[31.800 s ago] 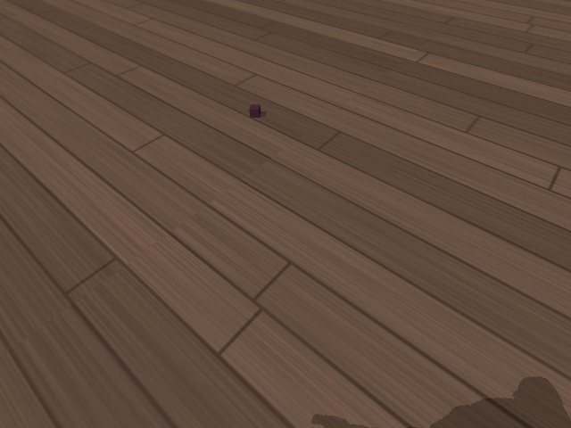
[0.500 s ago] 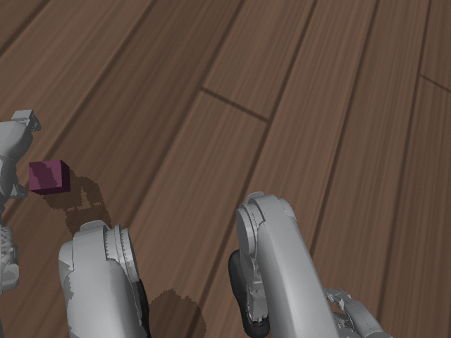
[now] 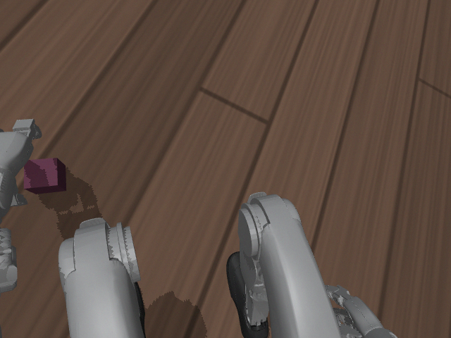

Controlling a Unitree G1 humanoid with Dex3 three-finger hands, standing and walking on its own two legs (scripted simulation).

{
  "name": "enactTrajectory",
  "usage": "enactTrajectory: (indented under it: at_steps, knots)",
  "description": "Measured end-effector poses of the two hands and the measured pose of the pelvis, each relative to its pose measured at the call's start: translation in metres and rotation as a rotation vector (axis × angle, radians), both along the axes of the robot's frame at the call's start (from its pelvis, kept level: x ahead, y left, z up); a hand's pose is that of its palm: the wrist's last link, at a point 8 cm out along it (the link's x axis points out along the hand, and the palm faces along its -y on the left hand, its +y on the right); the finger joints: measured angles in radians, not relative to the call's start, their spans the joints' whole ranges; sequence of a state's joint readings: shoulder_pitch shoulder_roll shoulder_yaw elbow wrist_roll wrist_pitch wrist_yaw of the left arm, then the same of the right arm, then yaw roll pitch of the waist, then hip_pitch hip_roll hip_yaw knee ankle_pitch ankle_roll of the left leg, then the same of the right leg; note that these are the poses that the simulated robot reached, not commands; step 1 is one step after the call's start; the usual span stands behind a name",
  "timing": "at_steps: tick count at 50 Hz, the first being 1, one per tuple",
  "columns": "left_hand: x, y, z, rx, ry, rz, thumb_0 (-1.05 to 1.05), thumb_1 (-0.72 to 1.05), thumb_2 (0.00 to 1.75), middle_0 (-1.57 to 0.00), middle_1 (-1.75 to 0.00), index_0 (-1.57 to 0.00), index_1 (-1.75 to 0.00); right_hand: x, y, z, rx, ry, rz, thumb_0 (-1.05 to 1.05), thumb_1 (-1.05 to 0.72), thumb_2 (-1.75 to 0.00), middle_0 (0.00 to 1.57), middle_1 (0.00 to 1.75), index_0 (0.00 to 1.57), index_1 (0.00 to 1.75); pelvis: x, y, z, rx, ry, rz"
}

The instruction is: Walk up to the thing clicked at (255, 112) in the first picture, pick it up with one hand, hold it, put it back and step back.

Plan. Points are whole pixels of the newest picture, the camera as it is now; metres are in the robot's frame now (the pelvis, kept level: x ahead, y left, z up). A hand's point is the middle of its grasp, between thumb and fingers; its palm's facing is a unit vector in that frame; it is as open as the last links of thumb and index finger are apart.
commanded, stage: rest palm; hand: left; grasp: from above
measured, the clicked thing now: (46, 176) +0.45 +0.32 -0.28
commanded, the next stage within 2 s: close in 1.44 s
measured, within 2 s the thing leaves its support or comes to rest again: neither
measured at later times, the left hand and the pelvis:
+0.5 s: hand (39, 174) +0.44 +0.31 -0.22, palm faces -0.43 -0.07 -0.90, open 14.1 cm; pelvis +0.01 +0.00 -0.02, yaw -3 degrees
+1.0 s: hand (48, 182) +0.42 +0.30 -0.24, palm faces -0.45 -0.07 -0.89, open 14.2 cm; pelvis +0.01 +0.01 -0.02, yaw -4 degrees
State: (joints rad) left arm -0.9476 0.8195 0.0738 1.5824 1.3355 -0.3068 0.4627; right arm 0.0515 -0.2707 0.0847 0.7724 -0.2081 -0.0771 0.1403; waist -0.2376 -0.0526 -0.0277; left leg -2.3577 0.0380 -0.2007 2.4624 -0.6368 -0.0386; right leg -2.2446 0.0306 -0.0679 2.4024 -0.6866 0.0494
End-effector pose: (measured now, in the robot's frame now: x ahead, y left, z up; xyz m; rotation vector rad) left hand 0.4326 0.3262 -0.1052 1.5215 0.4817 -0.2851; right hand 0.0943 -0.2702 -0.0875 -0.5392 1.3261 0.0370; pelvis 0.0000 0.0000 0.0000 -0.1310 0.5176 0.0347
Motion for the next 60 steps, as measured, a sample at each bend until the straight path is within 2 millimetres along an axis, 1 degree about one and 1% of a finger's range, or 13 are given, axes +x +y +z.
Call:
enactTrajectory:
  at_steps: [5, 11, 15, 18, 23, 29, 33, 39, 44, 49, 54, 60]
  knots:
    - [0.000, -0.009, -0.020, -0.048, 0.032, -0.012, 0.00, -0.42, 0.93, -0.15, -0.92, -0.16, -0.91, -0.009, 0.000, 0.000, -0.005, 0.035, 0.010, 0.00, -0.90, -0.89, 0.20, 0.30, 0.20, 0.30, 0.001, 0.000, -0.003, -0.004, -0.010, -0.006]
    - [-0.001, -0.015, -0.042, -0.072, 0.010, -0.040, 0.00, -0.43, 0.93, -0.15, -0.91, -0.15, -0.90, -0.025, 0.000, -0.002, -0.020, 0.114, 0.028, 0.00, -0.90, -0.89, 0.20, 0.30, 0.21, 0.30, 0.004, 0.000, -0.009, -0.009, -0.021, -0.016]
    - [0.000, -0.017, -0.052, -0.059, -0.016, -0.052, 0.00, -0.44, 0.94, -0.14, -0.91, -0.14, -0.90, -0.033, 0.001, -0.004, -0.021, 0.151, 0.041, 0.00, -0.90, -0.89, 0.20, 0.30, 0.21, 0.30, 0.006, 0.001, -0.014, -0.015, -0.024, -0.021]
    - [0.001, -0.017, -0.057, -0.044, -0.030, -0.050, 0.00, -0.46, 0.95, -0.13, -0.91, -0.13, -0.91, -0.035, 0.003, -0.005, -0.012, 0.162, 0.054, 0.00, -0.90, -0.90, 0.20, 0.30, 0.21, 0.30, 0.008, 0.002, -0.016, -0.019, -0.024, -0.023]
    - [0.007, -0.017, -0.060, -0.034, -0.042, -0.024, 0.00, -0.49, 0.98, -0.12, -0.91, -0.11, -0.92, -0.032, 0.008, -0.006, 0.010, 0.152, 0.072, 0.00, -0.90, -0.90, 0.20, 0.30, 0.21, 0.30, 0.010, 0.004, -0.017, -0.028, -0.022, -0.029]
    - [0.013, -0.013, -0.061, -0.040, -0.032, 0.019, 0.00, -0.52, 1.01, -0.10, -0.92, -0.09, -0.93, -0.022, 0.012, -0.006, 0.028, 0.111, 0.099, 0.00, -0.90, -0.90, 0.20, 0.30, 0.21, 0.30, 0.011, 0.005, -0.019, -0.036, -0.030, -0.033]
    - [0.011, -0.008, -0.063, -0.048, -0.016, 0.043, 0.00, -0.52, 1.02, -0.10, -0.92, -0.08, -0.94, -0.019, 0.011, -0.005, 0.025, 0.100, 0.106, 0.00, -0.90, -0.90, 0.20, 0.30, 0.21, 0.30, 0.011, 0.006, -0.019, -0.039, -0.038, -0.035]
    - [0.004, -0.005, -0.068, -0.060, 0.011, 0.029, 0.00, -0.53, 1.03, -0.10, -0.92, -0.08, -0.94, -0.022, 0.011, -0.003, 0.020, 0.120, 0.124, 0.00, -0.90, -0.90, 0.20, 0.30, 0.20, 0.30, 0.009, 0.006, -0.021, -0.042, -0.054, -0.035]
    - [0.000, -0.012, -0.072, -0.072, 0.006, -0.026, 0.00, -0.52, 1.03, -0.10, -0.92, -0.08, -0.93, -0.026, 0.010, 0.000, 0.008, 0.137, 0.139, 0.00, -0.90, -0.90, 0.20, 0.30, 0.20, 0.30, 0.007, 0.006, -0.021, -0.046, -0.065, -0.037]
    - [-0.003, -0.024, -0.074, -0.073, -0.024, -0.069, 0.00, -0.52, 1.03, -0.10, -0.91, -0.09, -0.93, -0.025, 0.009, 0.003, 0.004, 0.138, 0.154, 0.00, -0.90, -0.90, 0.20, 0.30, 0.20, 0.30, 0.007, 0.007, -0.020, -0.052, -0.069, -0.040]
    - [-0.004, -0.033, -0.077, -0.053, -0.048, -0.083, 0.00, -0.52, 1.03, -0.11, -0.90, -0.09, -0.92, -0.020, 0.010, 0.004, 0.014, 0.121, 0.172, 0.00, -0.90, -0.90, 0.20, 0.30, 0.20, 0.30, 0.008, 0.008, -0.019, -0.054, -0.064, -0.044]
    - [-0.002, -0.034, -0.080, -0.030, -0.053, -0.044, 0.00, -0.52, 1.02, -0.11, -0.89, -0.09, -0.91, -0.011, 0.012, 0.004, 0.034, 0.089, 0.189, 0.00, -0.90, -0.90, 0.20, 0.30, 0.20, 0.30, 0.008, 0.009, -0.020, -0.056, -0.061, -0.046]
